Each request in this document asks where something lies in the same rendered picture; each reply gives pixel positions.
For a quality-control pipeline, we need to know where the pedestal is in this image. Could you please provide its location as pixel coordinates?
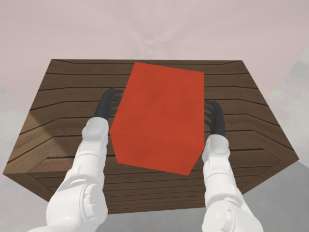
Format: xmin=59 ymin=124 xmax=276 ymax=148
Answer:
xmin=2 ymin=59 xmax=299 ymax=214

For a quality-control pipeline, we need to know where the left robot upper arm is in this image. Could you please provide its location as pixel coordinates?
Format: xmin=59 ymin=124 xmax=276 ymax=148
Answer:
xmin=28 ymin=183 xmax=108 ymax=232

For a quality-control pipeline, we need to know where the carton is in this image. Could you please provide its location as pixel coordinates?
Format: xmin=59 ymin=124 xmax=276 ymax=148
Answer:
xmin=110 ymin=62 xmax=204 ymax=175

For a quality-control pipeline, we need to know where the robot right forearm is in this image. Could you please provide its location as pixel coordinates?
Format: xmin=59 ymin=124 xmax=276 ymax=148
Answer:
xmin=202 ymin=134 xmax=254 ymax=216

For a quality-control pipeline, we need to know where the right robot upper arm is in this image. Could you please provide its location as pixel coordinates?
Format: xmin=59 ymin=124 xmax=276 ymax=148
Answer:
xmin=202 ymin=201 xmax=264 ymax=232

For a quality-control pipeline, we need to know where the robot left hand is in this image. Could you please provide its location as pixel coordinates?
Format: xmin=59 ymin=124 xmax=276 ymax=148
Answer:
xmin=93 ymin=87 xmax=123 ymax=121

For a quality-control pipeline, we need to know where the robot right hand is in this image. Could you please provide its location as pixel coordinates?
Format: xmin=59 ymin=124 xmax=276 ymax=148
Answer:
xmin=204 ymin=100 xmax=225 ymax=137

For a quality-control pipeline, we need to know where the robot left forearm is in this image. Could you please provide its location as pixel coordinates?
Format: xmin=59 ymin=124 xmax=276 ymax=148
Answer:
xmin=46 ymin=117 xmax=109 ymax=223

